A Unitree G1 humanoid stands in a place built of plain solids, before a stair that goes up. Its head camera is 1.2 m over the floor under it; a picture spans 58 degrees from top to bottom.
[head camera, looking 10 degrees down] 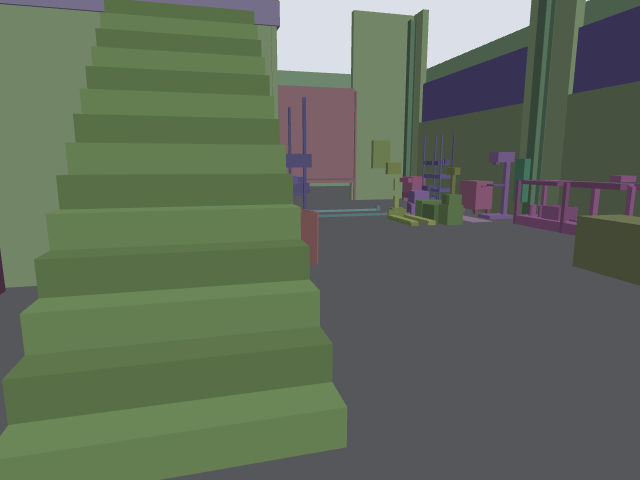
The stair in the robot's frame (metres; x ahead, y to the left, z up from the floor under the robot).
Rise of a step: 0.19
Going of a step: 0.22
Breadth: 1.33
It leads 15 degrees to the left of straight ahead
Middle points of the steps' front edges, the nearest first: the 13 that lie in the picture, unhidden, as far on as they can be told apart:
1.50 0.53 0.19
1.72 0.58 0.38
1.94 0.64 0.57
2.15 0.70 0.76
2.37 0.76 0.95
2.59 0.81 1.14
2.80 0.87 1.33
3.02 0.93 1.52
3.24 0.99 1.70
3.45 1.05 1.89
3.67 1.10 2.08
3.89 1.16 2.27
4.10 1.22 2.46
